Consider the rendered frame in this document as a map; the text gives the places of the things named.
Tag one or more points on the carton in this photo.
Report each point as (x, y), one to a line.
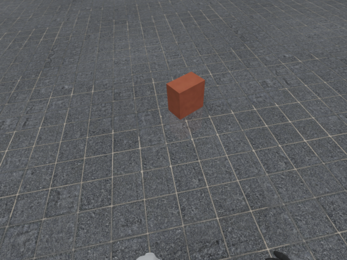
(185, 94)

